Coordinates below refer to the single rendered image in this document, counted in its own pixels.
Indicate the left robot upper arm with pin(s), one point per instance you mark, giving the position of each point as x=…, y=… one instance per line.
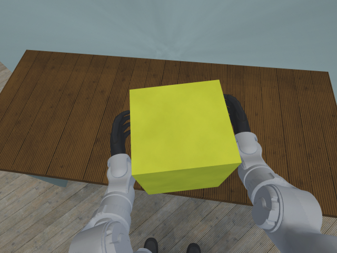
x=109, y=237

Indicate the carton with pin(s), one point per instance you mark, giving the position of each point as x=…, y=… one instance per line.
x=181, y=137

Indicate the robot right hand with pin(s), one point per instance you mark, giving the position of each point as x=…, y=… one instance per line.
x=237, y=115

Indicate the robot left hand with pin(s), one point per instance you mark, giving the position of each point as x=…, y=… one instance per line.
x=118, y=137

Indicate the left robot forearm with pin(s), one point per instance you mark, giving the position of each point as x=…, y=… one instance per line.
x=118, y=199

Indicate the left robot foot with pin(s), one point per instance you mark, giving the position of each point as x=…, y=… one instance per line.
x=151, y=245

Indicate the right robot forearm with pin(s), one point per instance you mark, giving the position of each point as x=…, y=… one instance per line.
x=253, y=171

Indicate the right robot upper arm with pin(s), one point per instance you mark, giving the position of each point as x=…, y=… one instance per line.
x=292, y=220

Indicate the table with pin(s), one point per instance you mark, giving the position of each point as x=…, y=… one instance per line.
x=57, y=111

